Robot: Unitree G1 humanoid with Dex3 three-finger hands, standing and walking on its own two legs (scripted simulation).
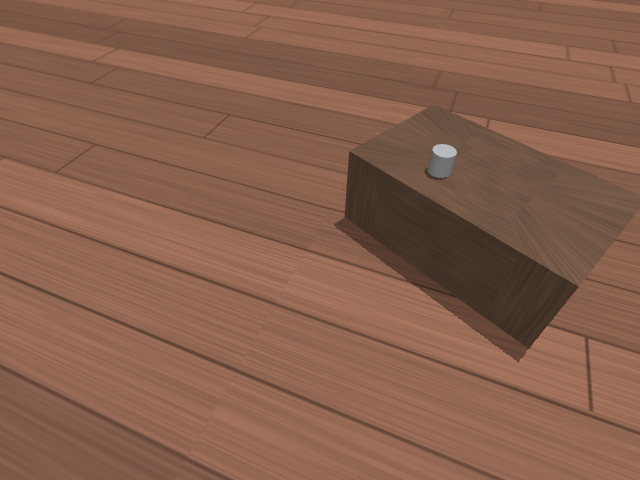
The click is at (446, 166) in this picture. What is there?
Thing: squat round
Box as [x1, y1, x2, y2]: [428, 144, 456, 177]
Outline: 438,144 435,145 432,149 428,165 428,171 434,176 444,177 450,173 456,151 453,147 449,145
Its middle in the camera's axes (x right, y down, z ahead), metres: +0.45 -0.30 +1.44
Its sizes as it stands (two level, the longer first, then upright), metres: 0.086 0.086 0.089
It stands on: a support 0.36 m high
